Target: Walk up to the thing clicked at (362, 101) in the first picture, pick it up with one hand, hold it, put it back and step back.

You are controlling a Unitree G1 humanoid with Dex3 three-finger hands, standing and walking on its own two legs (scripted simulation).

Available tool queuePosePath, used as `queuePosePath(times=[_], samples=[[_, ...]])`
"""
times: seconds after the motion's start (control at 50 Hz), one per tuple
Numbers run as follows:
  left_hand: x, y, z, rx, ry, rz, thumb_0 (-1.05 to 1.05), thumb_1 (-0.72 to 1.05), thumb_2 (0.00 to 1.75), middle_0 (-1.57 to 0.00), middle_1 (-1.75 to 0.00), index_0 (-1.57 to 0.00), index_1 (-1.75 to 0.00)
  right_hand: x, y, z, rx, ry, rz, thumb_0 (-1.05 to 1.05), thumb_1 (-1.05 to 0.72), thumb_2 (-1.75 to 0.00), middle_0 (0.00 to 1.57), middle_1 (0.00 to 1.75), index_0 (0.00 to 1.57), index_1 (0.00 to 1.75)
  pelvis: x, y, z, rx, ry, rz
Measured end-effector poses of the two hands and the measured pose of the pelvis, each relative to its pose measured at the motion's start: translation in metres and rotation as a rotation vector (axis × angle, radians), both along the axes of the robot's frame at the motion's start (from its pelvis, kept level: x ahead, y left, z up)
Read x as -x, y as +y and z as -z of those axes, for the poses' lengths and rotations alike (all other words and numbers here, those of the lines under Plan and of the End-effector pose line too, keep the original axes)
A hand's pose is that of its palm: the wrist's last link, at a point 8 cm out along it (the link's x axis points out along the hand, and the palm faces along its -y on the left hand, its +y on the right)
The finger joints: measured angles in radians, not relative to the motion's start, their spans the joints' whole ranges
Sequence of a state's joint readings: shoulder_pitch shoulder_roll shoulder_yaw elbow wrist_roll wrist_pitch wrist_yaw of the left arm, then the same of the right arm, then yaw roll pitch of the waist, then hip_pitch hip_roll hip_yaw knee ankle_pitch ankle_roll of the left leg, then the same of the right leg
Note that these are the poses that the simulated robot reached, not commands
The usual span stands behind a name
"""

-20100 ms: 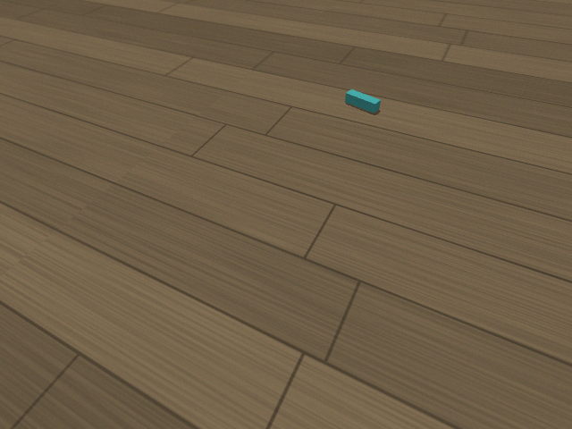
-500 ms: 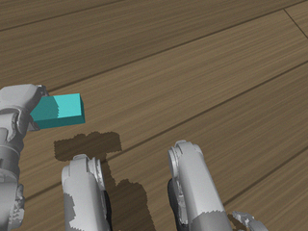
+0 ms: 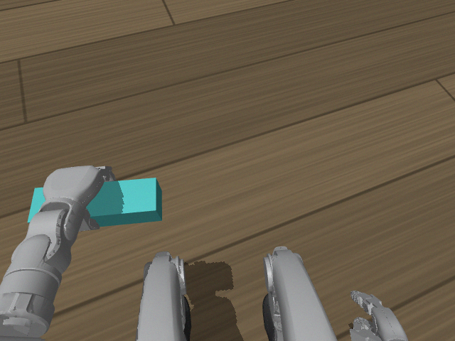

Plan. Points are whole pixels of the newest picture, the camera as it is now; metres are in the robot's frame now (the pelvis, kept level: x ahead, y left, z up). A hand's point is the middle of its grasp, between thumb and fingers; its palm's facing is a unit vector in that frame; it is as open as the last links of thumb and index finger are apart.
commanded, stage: lift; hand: left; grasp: from above
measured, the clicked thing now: (101, 205) +0.40 +0.25 -0.11
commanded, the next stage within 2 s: hold in 0.82 s
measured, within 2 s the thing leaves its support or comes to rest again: neither
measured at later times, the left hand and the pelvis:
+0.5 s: hand (46, 189) +0.35 +0.24 +0.09, palm faces -0.45 -0.06 -0.89, open 9.7 cm; pelvis +0.03 +0.00 +0.16, yaw +2 degrees
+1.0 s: hand (31, 148) +0.37 +0.23 +0.15, palm faces -0.44 -0.06 -0.89, open 9.6 cm; pelvis +0.07 +0.00 +0.22, yaw +1 degrees
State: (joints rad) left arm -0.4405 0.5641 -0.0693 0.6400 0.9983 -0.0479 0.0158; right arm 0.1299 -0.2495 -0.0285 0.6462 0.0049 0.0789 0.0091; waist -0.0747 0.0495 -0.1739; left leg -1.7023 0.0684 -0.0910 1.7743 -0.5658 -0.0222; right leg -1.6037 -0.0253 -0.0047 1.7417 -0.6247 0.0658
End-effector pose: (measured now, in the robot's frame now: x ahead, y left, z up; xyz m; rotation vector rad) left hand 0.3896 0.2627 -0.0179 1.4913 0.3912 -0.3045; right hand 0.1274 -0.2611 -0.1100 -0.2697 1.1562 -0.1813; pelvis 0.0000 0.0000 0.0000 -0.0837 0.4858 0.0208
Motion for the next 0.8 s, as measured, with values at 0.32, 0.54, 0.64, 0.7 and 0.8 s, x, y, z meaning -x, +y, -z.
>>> queuePosePath(times=[0.32, 0.54, 0.64, 0.7, 0.8], samples=[[0.033, -0.01, -0.121, -0.007, 0.014, -0.021, -0.01, 0.03, 0.52, -0.65, -0.64, -0.69, -0.6, -0.015, 0.008, -0.112, -0.019, -0.099, 0.035, 0.01, -0.91, -0.9, 0.2, 0.3, 0.21, 0.3, -0.02, 0.0, -0.112, -0.036, -0.16, -0.01], [0.03, -0.02, -0.168, -0.016, 0.023, -0.035, -0.01, 0.04, 0.5, -0.66, -0.62, -0.7, -0.57, -0.016, 0.002, -0.163, -0.02, -0.109, 0.059, 0.01, -0.91, -0.9, 0.2, 0.3, 0.21, 0.3, -0.037, -0.002, -0.164, -0.055, -0.242, -0.01], [0.026, -0.026, -0.185, -0.014, 0.019, -0.037, -0.01, 0.04, 0.5, -0.67, -0.61, -0.71, -0.56, -0.019, 0.0, -0.179, -0.025, -0.107, 0.067, 0.01, -0.91, -0.9, 0.2, 0.3, 0.21, 0.3, -0.045, -0.003, -0.181, -0.063, -0.272, -0.01], [0.022, -0.028, -0.195, -0.013, 0.017, -0.039, -0.01, 0.05, 0.49, -0.67, -0.6, -0.71, -0.55, -0.022, -0.001, -0.188, -0.029, -0.106, 0.072, 0.01, -0.91, -0.9, 0.2, 0.3, 0.21, 0.3, -0.05, -0.003, -0.19, -0.067, -0.288, -0.008], [0.019, -0.03, -0.208, -0.011, 0.018, -0.039, -0.01, 0.05, 0.48, -0.68, -0.59, -0.72, -0.54, -0.028, -0.002, -0.2, -0.034, -0.108, 0.077, 0.01, -0.91, -0.9, 0.2, 0.3, 0.21, 0.3, -0.057, -0.003, -0.203, -0.072, -0.313, -0.006]])
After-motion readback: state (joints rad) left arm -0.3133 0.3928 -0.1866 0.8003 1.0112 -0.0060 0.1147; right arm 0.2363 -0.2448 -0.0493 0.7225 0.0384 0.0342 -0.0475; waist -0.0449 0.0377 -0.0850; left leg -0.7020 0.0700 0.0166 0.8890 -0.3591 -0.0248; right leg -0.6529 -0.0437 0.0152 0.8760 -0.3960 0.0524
